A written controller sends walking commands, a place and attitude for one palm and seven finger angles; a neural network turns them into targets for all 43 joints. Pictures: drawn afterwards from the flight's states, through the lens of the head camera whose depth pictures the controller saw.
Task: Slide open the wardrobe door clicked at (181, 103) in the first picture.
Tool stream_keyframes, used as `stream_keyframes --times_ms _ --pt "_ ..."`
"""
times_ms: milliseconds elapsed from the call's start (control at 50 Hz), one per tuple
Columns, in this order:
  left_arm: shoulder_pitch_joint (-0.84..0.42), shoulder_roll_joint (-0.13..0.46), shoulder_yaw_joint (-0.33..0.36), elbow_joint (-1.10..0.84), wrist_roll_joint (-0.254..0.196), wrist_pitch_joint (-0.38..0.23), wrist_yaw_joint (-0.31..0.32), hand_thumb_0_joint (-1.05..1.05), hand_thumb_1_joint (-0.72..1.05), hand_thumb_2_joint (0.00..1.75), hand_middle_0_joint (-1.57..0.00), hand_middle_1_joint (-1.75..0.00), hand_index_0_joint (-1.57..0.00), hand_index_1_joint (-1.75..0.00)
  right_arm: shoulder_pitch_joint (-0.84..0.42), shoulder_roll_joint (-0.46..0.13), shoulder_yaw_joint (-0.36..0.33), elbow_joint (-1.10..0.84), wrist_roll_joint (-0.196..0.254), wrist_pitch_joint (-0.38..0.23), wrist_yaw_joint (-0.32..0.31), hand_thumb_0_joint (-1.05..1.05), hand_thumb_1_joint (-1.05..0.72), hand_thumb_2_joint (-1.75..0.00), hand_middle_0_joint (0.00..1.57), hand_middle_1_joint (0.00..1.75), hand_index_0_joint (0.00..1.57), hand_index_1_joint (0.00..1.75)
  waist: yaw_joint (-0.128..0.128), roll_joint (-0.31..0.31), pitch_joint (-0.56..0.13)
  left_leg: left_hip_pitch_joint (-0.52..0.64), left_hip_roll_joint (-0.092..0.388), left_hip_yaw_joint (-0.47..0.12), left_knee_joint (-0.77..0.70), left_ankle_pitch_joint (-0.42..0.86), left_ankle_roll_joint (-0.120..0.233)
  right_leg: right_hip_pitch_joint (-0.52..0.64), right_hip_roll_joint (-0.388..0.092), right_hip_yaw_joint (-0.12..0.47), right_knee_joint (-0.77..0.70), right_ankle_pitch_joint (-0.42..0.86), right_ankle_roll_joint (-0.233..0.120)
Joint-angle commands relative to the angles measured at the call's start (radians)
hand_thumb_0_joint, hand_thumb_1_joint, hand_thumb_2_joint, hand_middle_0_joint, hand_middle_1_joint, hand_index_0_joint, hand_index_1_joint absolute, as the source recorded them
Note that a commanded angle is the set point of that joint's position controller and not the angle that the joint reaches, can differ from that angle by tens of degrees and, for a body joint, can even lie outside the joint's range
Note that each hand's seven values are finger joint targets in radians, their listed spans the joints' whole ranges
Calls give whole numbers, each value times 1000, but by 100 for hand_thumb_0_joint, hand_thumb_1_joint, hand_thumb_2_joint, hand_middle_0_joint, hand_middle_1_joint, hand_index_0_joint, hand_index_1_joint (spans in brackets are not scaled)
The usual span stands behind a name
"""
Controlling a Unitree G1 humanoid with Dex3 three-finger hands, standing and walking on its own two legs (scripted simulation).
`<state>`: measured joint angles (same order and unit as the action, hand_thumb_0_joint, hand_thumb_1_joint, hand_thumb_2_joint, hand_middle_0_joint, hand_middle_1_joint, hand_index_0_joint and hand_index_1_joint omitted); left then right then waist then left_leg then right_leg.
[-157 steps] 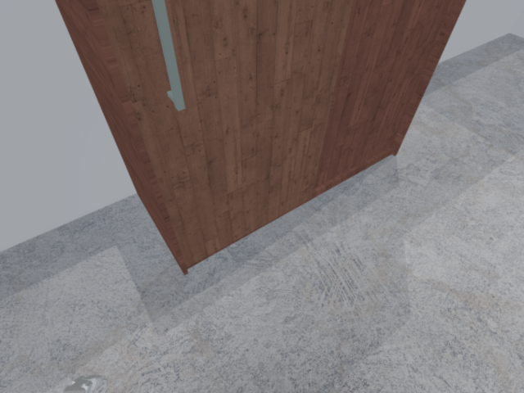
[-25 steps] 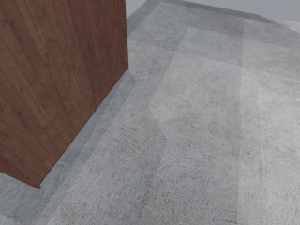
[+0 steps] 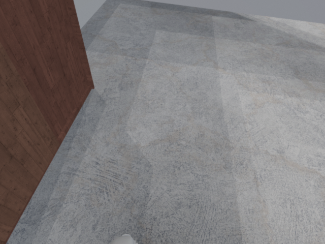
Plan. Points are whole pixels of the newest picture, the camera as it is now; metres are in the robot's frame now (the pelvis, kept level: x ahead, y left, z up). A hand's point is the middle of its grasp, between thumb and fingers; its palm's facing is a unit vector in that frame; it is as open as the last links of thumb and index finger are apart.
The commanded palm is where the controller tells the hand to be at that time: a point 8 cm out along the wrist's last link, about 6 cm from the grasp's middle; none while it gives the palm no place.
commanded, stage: walk to a spot facing it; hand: left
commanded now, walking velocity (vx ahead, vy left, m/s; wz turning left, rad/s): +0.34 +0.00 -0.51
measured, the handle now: out of the picture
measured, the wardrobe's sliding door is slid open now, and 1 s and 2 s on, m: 0.00 0.00 0.00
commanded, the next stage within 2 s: turn to face it in 0.52 s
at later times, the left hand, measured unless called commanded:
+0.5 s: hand (127, 168) +0.37 +0.14 -0.15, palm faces -0.34 -0.93 -0.15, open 7.4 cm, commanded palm none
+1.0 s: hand (144, 143) +0.49 +0.10 -0.16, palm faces -0.25 -0.95 -0.17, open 7.3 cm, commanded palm none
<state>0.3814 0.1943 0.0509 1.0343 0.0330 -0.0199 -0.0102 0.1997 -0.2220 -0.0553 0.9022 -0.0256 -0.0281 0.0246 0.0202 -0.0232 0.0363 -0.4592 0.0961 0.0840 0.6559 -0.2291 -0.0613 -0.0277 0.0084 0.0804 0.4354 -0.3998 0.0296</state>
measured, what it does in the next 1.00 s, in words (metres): walks ahead, turning right: left foot, then right foot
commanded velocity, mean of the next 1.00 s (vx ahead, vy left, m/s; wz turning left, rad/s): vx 0.14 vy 0.00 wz -0.10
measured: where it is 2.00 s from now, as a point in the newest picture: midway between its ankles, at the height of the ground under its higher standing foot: (171, 227)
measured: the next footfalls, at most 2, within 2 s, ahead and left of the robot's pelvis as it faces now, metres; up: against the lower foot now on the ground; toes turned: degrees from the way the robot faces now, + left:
left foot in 0.02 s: +0.15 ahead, +0.12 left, +0.00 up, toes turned +6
right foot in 0.60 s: +0.35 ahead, -0.15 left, +0.00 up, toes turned -29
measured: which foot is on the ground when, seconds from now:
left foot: up 0.00-0.00, down 0.02-0.60, up 0.62-1.00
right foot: down 0.00-0.02, up 0.04-0.58, down 0.60-1.00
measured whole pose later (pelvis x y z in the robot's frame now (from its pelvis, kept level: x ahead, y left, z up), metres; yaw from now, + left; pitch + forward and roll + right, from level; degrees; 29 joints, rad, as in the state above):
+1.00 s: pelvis +0.35 -0.04 +0.00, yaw -16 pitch -1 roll -2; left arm 0.16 0.17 0.04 0.97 0.03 0.00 0.02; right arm 0.21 -0.17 -0.04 0.97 -0.02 0.03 0.00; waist -0.02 0.00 0.04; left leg -0.42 0.09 0.10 0.78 -0.35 -0.05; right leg -0.21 -0.03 -0.23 0.54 -0.31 -0.04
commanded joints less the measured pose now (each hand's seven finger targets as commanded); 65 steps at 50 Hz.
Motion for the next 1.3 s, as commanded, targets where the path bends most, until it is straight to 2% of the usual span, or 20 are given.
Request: stream_keyframes --times_ms 0,40,80,140,440,500,540,560,580,600,620,680,740,900,980,1000,1020,1040,1120,1280 --pt "-14 71 43 -110 -28 -19 -9 0 90 90 -20 -30 -20 -30 382 -303 -70 50 -17 -47 -41 0 -90 -90 20 30 20 30 -154 456 -183 661 371 -496 -358 -238 117 -547 76 -94 640 -161 -47" --pt "-86 100 43 -122 -15 -16 -12 0 90 90 -20 -30 -20 -30 256 -232 -44 27 -4 -35 -49 0 -90 -90 20 30 20 30 -117 282 -91 452 421 -588 -499 -522 164 -630 -22 -24 895 -86 -66" --pt "-126 84 48 -108 -1 -8 -33 0 90 90 -20 -30 -20 -30 151 -116 -16 18 -6 -49 -48 0 -90 -90 20 30 20 30 -62 153 57 253 322 -355 -513 -380 125 -611 -93 -46 883 72 -52" --pt "-59 41 47 -83 1 22 -39 0 90 90 -20 -30 -20 -30 128 -68 -8 41 4 -67 -56 0 -90 -90 20 30 20 30 -9 157 19 247 251 -109 -486 -139 103 -568 -106 -71 832 172 -27" --pt "-432 3 28 -207 0 24 -48 0 90 90 -20 -30 -20 -30 329 -62 -14 139 -6 -52 -51 0 -90 -90 20 30 20 30 -99 152 118 505 267 188 -399 423 151 -657 -86 -219 320 234 -27" --pt "-362 20 33 -193 0 11 -44 0 90 90 -20 -30 -20 -30 307 -96 -25 123 -5 -45 -54 0 -90 -90 20 30 20 30 -52 177 55 552 267 252 -232 797 138 -518 -7 -276 239 167 -74" --pt "-141 76 46 -134 5 -6 -33 0 90 90 -20 -30 -20 -30 259 -138 -35 94 6 -37 -49 0 -90 -90 20 30 20 30 56 162 -90 498 240 290 97 897 89 -211 50 -310 116 229 -102" --pt "-13 164 68 -96 7 -19 -24 0 90 90 -20 -30 -20 -30 260 -114 -29 72 21 -34 -36 0 -90 -90 20 30 20 30 115 66 -196 234 215 268 350 614 47 140 -59 -190 90 396 -141" --pt "84 277 88 -85 -8 -30 -8 0 90 90 -20 -30 -20 -30 274 -39 -16 32 34 -38 -39 0 -90 -90 20 30 20 30 123 -130 -345 -112 31 203 694 -347 -18 425 -390 322 101 855 -286" --pt "94 313 90 -78 -36 -22 5 0 90 90 -20 -30 -20 -30 186 -45 -16 6 29 -39 -56 0 -90 -90 20 30 20 30 125 -71 -327 -187 12 49 814 -415 -8 378 -455 323 74 1241 -346" --pt "38 290 82 -101 -30 -25 13 0 90 90 -20 -30 -20 -30 204 -36 -13 9 27 -36 -58 0 -90 -90 20 30 20 30 87 -132 -369 -176 34 -63 842 -328 -4 328 -447 312 47 1109 -330" --pt "-170 133 30 -131 -24 -31 35 0 90 90 -20 -30 -20 -30 196 -8 4 81 5 12 -58 0 -90 -90 20 30 20 30 -35 55 -117 -53 77 -66 693 -163 7 -145 -324 56 -69 864 -233" --pt "-252 89 4 -119 -13 -37 37 0 90 90 -20 -30 -20 -30 314 45 19 135 6 45 -53 0 -90 -90 20 30 20 30 -115 -32 -102 74 58 -62 473 -112 4 -301 -251 -114 -109 716 -185" --pt "-182 122 26 -107 -9 1 37 0 90 90 -20 -30 -20 -30 48 2 4 36 8 51 -27 0 -90 -90 20 30 20 30 -16 -104 18 32 16 -7 195 -147 10 -237 -330 -106 -123 425 -189" --pt "-160 149 43 -118 -15 14 40 0 90 90 -20 -30 -20 -30 70 -25 -7 20 4 45 -17 0 -90 -90 20 30 20 30 -31 -43 -29 179 -10 22 -77 8 27 -195 -317 -196 73 448 -114" --pt "-141 132 45 -125 -20 19 37 0 90 90 -20 -30 -20 -30 117 -72 -19 23 0 38 -16 0 -90 -90 20 30 20 30 -51 80 -77 282 43 -71 -179 198 62 -256 -266 -238 223 367 -63" --pt "-115 78 41 -156 -30 23 33 0 90 90 -20 -30 -20 -30 159 -172 -40 8 -7 31 -20 0 -90 -90 20 30 20 30 -59 343 -110 391 268 -381 -256 549 191 -444 -133 -289 441 -7 20" --pt "-168 85 24 -192 -20 28 38 0 90 90 -20 -30 -20 -30 186 -199 -43 17 -1 37 -29 0 -90 -90 20 30 20 30 -81 347 -110 392 353 -492 -310 623 282 -521 -86 -196 634 -286 37" --pt "-201 93 46 -167 -14 32 27 0 90 90 -20 -30 -20 -30 59 -146 -32 -17 1 23 -45 0 -90 -90 20 30 20 30 -40 136 -91 309 198 -341 -320 381 221 -561 -112 -81 752 -24 43" --pt "-205 102 51 -172 -17 47 27 0 90 90 -20 -30 -20 -30 66 -162 -51 -20 6 27 -40 0 -90 -90 20 30 20 30 -54 142 -109 333 137 -351 -335 299 225 -524 -94 -80 597 19 75"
